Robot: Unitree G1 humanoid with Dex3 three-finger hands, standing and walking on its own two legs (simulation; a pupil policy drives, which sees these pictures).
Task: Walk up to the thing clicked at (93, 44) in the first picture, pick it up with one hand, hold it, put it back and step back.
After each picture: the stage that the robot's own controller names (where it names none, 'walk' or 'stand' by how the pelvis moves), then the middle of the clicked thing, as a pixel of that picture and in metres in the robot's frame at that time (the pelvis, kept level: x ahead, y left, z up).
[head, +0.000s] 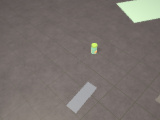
stand; (94, 48) +1.32 -0.06 -0.72
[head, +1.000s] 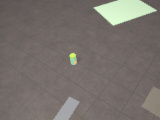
walk; (73, 59) +1.17 +0.25 -0.70
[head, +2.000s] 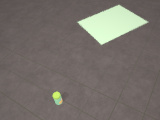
walk; (57, 98) +0.69 +0.33 -0.71
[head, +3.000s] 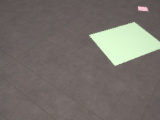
stand; out of the picture +0.45 +0.18 -0.69
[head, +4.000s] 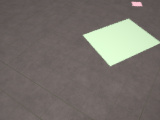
stand; out of the picture +0.38 +0.20 -0.72
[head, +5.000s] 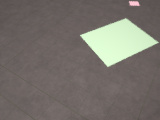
stand; out of the picture +0.36 +0.21 -0.72
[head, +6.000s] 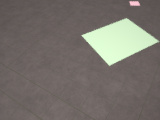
stand; out of the picture +0.39 +0.20 -0.73
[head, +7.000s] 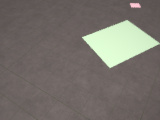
stand; out of the picture +0.37 +0.20 -0.73
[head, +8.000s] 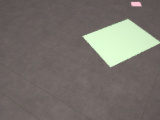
stand; out of the picture +0.37 +0.20 -0.73
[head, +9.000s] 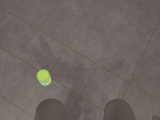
go down; (44, 77) +0.43 +0.20 -0.45
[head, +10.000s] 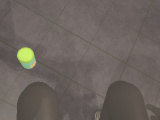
go down; (27, 58) +0.46 +0.23 -0.31
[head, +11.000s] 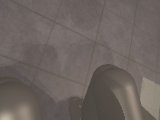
close in; out of the picture +0.44 +0.27 -0.23
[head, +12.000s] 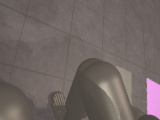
close; out of the picture +0.43 +0.29 -0.23
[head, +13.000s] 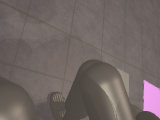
lift; out of the picture +0.41 +0.27 -0.23
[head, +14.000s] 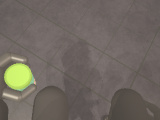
lift; (22, 80) +0.32 +0.23 -0.06
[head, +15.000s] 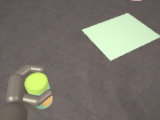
hold; (39, 91) +0.32 +0.17 +0.04
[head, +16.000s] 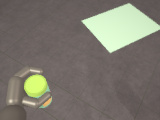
hold; (39, 92) +0.32 +0.17 +0.00
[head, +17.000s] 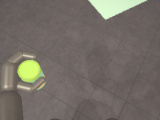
crouch; (33, 76) +0.38 +0.18 -0.05
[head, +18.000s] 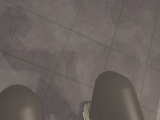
lower; out of the picture +0.47 +0.28 -0.12
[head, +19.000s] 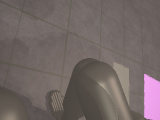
lower; out of the picture +0.43 +0.29 -0.23
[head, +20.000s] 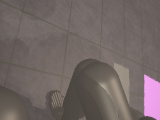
lower; out of the picture +0.43 +0.30 -0.23
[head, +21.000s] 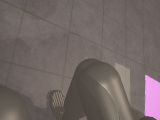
lower; out of the picture +0.44 +0.30 -0.23
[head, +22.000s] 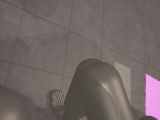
lower; out of the picture +0.43 +0.30 -0.23
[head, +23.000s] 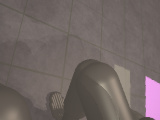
open; out of the picture +0.44 +0.28 -0.23
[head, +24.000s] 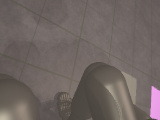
stand; out of the picture +0.43 +0.26 -0.24
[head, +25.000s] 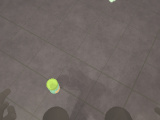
walk; (53, 86) +0.43 +0.19 -0.50
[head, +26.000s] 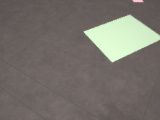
stand; out of the picture +0.39 +0.16 -0.66
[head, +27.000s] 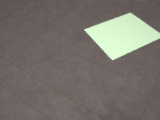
stand; out of the picture +0.40 +0.17 -0.67
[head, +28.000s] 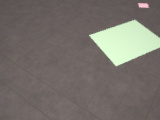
stand; out of the picture +0.40 +0.16 -0.71
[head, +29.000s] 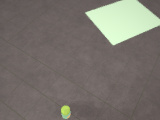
walk; (65, 112) +0.44 +0.12 -0.70
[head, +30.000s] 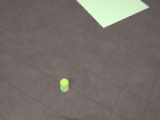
walk; (64, 85) +0.64 +0.14 -0.71
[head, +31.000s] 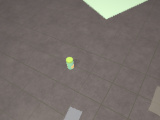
walk; (70, 63) +0.97 +0.25 -0.70
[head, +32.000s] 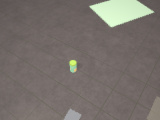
stand; (73, 66) +1.00 +0.16 -0.71
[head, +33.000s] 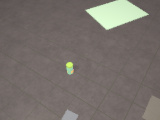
stand; (69, 68) +1.03 +0.19 -0.72
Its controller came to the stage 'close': yes
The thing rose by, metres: 0.71
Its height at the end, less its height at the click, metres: +0.00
